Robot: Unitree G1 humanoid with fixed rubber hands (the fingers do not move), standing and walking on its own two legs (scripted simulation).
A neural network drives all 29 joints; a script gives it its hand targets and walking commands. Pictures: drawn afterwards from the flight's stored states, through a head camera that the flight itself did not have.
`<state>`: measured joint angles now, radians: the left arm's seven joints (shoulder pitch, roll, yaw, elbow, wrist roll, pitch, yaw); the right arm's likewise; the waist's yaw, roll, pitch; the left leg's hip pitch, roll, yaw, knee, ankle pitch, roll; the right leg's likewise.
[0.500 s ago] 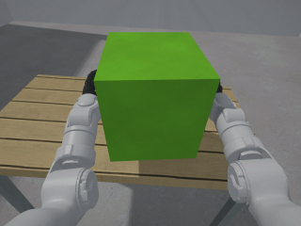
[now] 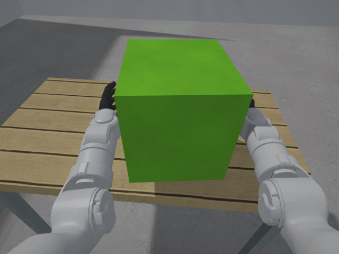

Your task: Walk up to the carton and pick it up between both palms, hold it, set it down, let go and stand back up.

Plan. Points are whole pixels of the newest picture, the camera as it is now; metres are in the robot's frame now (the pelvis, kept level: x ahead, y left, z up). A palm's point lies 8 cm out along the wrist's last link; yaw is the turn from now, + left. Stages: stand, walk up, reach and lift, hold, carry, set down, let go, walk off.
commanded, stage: set down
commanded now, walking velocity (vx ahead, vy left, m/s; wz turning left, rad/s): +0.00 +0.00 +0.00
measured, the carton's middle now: (175, 108) +0.45 +0.04 +0.14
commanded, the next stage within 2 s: none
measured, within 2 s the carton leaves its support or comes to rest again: rests again in 0.96 s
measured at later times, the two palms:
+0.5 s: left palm (113, 124) +0.39 +0.19 +0.12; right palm (241, 121) +0.44 -0.14 +0.12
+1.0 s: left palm (114, 132) +0.39 +0.19 +0.09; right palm (239, 126) +0.44 -0.14 +0.10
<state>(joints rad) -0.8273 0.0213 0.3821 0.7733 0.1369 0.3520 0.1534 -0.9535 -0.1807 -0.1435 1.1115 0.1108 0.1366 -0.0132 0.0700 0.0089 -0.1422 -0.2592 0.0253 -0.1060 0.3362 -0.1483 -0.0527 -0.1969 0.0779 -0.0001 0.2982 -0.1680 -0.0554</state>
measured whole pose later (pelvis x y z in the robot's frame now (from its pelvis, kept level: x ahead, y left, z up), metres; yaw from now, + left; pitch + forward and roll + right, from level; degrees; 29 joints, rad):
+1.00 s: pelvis +0.00 +0.00 +0.00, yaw -2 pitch +11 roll +0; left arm -0.74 -0.07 0.44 0.76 0.21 0.16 0.16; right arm -0.88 -0.16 -0.32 1.13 -0.12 -0.06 0.08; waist 0.13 -0.01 -0.16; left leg -0.39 0.04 -0.04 0.30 -0.11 -0.05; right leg -0.35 0.08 0.00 0.29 -0.14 -0.06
